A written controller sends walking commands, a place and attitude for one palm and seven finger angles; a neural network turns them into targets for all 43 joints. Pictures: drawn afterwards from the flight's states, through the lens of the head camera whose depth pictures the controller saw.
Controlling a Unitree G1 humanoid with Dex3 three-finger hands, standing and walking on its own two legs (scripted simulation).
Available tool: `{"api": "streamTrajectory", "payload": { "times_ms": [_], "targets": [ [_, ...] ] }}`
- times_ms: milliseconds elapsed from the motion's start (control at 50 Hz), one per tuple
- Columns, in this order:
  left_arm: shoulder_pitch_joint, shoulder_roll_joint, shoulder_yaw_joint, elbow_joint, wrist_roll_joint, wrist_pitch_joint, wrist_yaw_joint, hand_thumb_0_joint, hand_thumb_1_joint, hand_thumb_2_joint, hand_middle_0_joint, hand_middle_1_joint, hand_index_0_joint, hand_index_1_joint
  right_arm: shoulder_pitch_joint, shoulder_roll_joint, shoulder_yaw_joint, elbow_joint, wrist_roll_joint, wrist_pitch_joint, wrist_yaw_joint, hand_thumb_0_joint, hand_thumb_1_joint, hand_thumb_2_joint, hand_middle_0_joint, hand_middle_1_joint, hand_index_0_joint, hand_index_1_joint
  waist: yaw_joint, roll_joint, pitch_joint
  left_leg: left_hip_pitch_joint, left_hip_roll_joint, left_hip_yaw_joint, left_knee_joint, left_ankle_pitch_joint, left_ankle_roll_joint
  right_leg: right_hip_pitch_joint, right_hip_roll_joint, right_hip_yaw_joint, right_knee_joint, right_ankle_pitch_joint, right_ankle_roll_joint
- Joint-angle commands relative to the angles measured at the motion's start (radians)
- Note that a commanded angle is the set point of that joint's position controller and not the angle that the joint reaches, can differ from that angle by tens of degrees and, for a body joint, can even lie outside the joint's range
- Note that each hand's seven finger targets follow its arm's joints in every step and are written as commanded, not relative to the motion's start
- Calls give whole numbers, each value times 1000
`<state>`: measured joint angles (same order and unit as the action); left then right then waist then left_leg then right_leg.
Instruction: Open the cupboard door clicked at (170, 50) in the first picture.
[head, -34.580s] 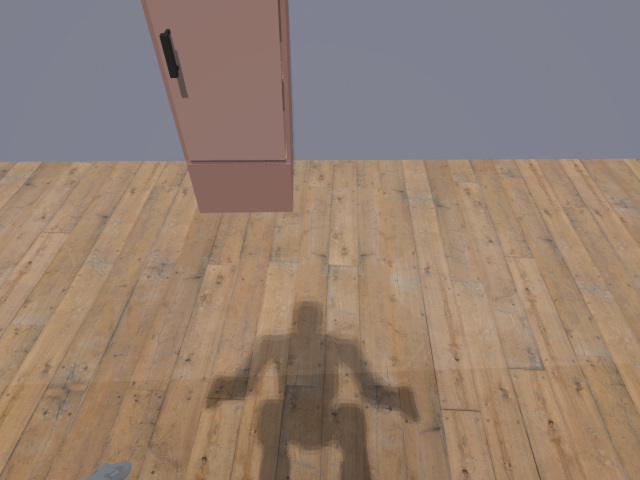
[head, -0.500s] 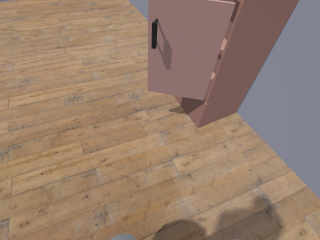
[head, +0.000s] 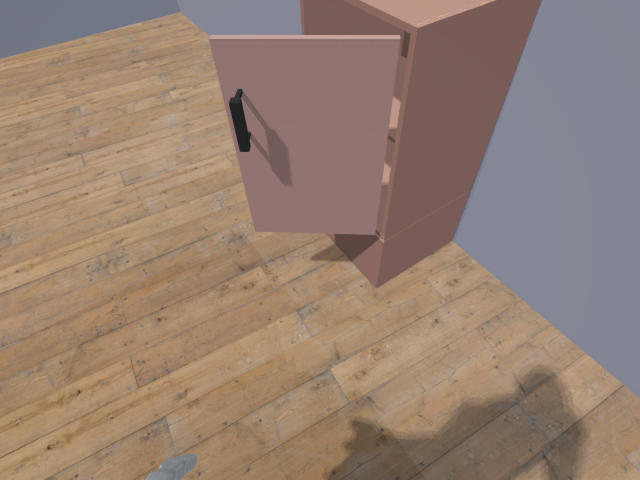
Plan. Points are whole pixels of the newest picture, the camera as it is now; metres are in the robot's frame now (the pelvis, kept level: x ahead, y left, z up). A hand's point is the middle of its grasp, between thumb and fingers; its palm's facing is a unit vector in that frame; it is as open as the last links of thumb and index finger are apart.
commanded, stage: take the last steps up to it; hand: left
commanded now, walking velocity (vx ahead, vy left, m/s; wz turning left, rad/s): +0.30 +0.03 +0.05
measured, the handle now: (242, 120) +0.84 +0.19 -0.03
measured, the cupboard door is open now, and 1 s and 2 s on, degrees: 52 52 52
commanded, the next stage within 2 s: come to a stop and stand still in 0.60 s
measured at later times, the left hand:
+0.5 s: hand out of the picture +0.10 +0.21 -0.18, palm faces +0.09 -0.99 -0.11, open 7.4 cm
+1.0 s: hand (217, 349) +0.35 +0.19 -0.16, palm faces -0.03 -0.98 -0.20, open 7.3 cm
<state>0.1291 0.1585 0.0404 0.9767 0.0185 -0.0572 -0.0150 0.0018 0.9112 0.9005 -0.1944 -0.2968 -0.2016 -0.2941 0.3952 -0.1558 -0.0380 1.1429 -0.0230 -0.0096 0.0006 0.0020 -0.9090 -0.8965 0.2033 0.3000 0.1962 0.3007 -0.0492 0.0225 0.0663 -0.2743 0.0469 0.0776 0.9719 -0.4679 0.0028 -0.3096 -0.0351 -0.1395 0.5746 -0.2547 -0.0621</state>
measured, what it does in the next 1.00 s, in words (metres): walks ahead: left foot, then right foot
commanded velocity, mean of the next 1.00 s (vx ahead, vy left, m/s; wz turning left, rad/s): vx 0.08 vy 0.03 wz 0.00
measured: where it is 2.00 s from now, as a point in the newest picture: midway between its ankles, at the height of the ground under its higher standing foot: outside the picture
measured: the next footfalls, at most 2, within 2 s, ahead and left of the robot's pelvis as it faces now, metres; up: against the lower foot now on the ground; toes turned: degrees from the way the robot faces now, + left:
left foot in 0.38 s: +0.27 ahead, +0.14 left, +0.00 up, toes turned +7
right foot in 0.84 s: +0.32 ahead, -0.09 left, +0.00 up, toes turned -4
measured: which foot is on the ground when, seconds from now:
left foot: up 0.00-0.36, down 0.38-1.00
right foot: down 0.00-0.40, up 0.42-0.82, down 0.84-1.00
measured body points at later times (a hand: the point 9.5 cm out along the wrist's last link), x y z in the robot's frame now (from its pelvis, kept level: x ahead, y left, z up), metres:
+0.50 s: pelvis +0.17 +0.05 +0.00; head +0.18 +0.08 +0.45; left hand +0.10 +0.26 -0.17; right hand +0.28 -0.17 -0.13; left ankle +0.22 +0.13 -0.73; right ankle +0.08 -0.07 -0.66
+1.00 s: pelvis +0.26 +0.02 +0.00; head +0.29 +0.01 +0.45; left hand +0.35 +0.24 -0.14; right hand +0.22 -0.19 -0.16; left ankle +0.22 +0.13 -0.73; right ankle +0.28 -0.09 -0.73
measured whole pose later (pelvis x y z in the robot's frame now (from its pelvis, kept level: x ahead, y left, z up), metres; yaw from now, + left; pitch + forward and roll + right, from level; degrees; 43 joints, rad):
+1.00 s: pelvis +0.26 +0.02 +0.00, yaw +0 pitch +1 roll +1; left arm 0.13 0.16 0.01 1.04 0.01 0.00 0.02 0.00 0.91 0.90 -0.20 -0.30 -0.20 -0.29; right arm 0.33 -0.13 -0.02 1.12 -0.01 0.01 -0.03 0.00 -0.91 -0.90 0.20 0.30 0.20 0.30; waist -0.05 -0.01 0.05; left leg -0.17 0.01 0.13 0.47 -0.31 0.00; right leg -0.30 -0.05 -0.07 0.54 -0.26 -0.01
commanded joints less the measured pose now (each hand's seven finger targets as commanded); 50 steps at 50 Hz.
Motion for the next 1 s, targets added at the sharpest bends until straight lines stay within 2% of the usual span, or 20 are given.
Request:
{"api": "streamTrajectory", "payload": {
  "times_ms": [0,60,140,260,320,340,360,380,400,460,520,600,680,720,780,820,840,860,900,980],
  "targets": [
    [173,114,28,20,-10,-13,26,0,900,900,-200,-300,-200,-300,-81,-54,-22,-92,0,-23,0,0,-900,-900,200,300,200,300,66,-111,-31,-303,76,-76,157,149,-12,209,-291,277,-383,158,-97],
    [190,77,20,43,-5,-30,26,0,900,900,-200,-300,-200,-300,-54,-24,-19,-80,-5,-8,6,0,-900,-900,200,300,200,300,39,-121,-37,-264,71,-41,35,204,-35,182,-246,165,-395,257,-89],
    [237,104,20,79,-3,-37,24,0,900,900,-200,-300,-200,-300,-151,-26,-19,-117,-3,-10,17,0,-900,-900,200,300,200,300,63,-80,-25,-297,62,-22,-125,236,-40,243,-256,181,-408,253,-117],
    [280,136,16,131,4,-30,22,0,900,900,-200,-300,-200,-300,-283,-43,-15,-167,1,-28,27,0,-900,-900,200,300,200,300,83,-137,25,-221,23,8,-322,228,-19,253,-269,171,-356,288,-101],
    [259,143,20,137,0,-20,23,0,900,900,-200,-300,-200,-300,-191,-67,-17,-136,-4,-41,18,0,-900,-900,200,300,200,300,24,-94,11,28,-34,57,-481,290,-3,154,-220,108,-213,328,-53],
    [258,128,16,131,-3,-17,20,0,900,900,-200,-300,-200,-300,-92,-105,-25,-104,-6,-49,10,0,-900,-900,200,300,200,300,-15,-26,-43,202,-13,22,-521,315,17,77,-174,68,-47,339,-26],
    [281,89,9,114,-8,-14,17,0,900,900,-200,-300,-200,-300,23,-195,-45,-80,-15,-55,-2,0,-900,-900,200,300,200,300,-52,138,-135,388,182,-222,-548,362,94,-98,-71,3,186,97,24],
    [262,57,-4,80,-11,-17,16,0,900,900,-200,-300,-200,-300,110,-263,-57,-73,-12,-48,-15,0,-900,-900,200,300,200,300,-68,268,-187,462,363,-455,-643,485,201,-237,12,-12,465,-324,48],
    [205,80,-1,58,-6,-9,20,0,900,900,-200,-300,-200,-300,90,-254,-51,-80,-5,-35,-24,0,-900,-900,200,300,200,300,-57,154,-129,370,389,-451,-663,463,239,-266,-24,77,588,-332,35],
    [206,51,7,80,7,13,14,0,900,900,-200,-300,-200,-300,-93,-143,-17,-131,-1,-47,-27,0,-900,-900,200,300,200,300,27,90,-3,69,292,-293,-768,268,176,-236,-88,127,618,-159,49],
    [252,33,9,91,10,31,9,0,900,900,-200,-300,-200,-300,-102,-111,-4,-122,1,-61,-31,0,-900,-900,200,300,200,300,65,94,-39,51,229,-169,-783,386,142,-187,-82,119,553,-62,64],
    [187,31,11,59,9,41,11,0,900,900,-200,-300,-200,-300,-64,-104,-9,-116,-2,-64,-33,0,-900,-900,200,300,200,300,60,14,-56,91,227,-141,-780,490,161,-191,-81,115,420,-12,75],
    [98,37,4,28,6,48,10,0,900,900,-200,-300,-200,-300,-45,-117,-8,-96,-7,-53,-31,0,-900,-900,200,300,200,300,46,71,-14,79,228,-122,-775,459,170,-135,-72,92,233,-25,76],
    [79,40,-4,23,2,48,14,0,900,900,-200,-300,-200,-300,-49,-117,-2,-91,-8,-47,-36,0,-900,-900,200,300,200,300,50,42,-12,57,222,-122,-725,592,171,-49,-48,86,123,-35,72],
    [163,72,-2,57,-2,45,27,0,900,900,-200,-300,-200,-300,-72,-111,3,-75,4,-33,-42,0,-900,-900,200,300,200,300,96,15,-75,34,137,-55,-574,576,77,168,-40,96,-137,180,77],
    [166,160,-1,64,-6,31,38,0,900,900,-200,-300,-200,-300,-34,-72,10,-71,19,-19,-34,0,-900,-900,200,300,200,300,64,-112,-87,-48,35,-20,-553,255,-9,248,-207,281,-163,559,-2],
    [133,186,-2,57,-9,36,39,0,900,900,-200,-300,-200,-300,6,-66,11,-56,21,-8,-28,0,-900,-900,200,300,200,300,42,-99,-75,-15,10,-19,-570,185,-22,197,-250,266,-148,569,-37],
    [110,179,-4,50,-12,44,41,0,900,900,-200,-300,-200,-300,12,-57,9,-46,19,-2,-26,0,-900,-900,200,300,200,300,39,-51,-70,24,7,-24,-584,256,-20,159,-225,235,-113,568,-33],
    [106,160,3,45,-15,45,55,0,900,900,-200,-300,-200,-300,19,-84,2,-34,15,9,-35,0,-900,-900,200,300,200,300,50,-136,-140,62,41,-16,-544,439,-21,216,-169,191,-60,656,-14],
    [127,186,22,39,-12,57,63,0,900,900,-200,-300,-200,-300,19,-98,-15,-56,18,27,-40,0,-900,-900,200,300,200,300,61,-132,-179,65,17,13,-419,465,-36,240,-228,219,-47,842,-49]
  ]
}}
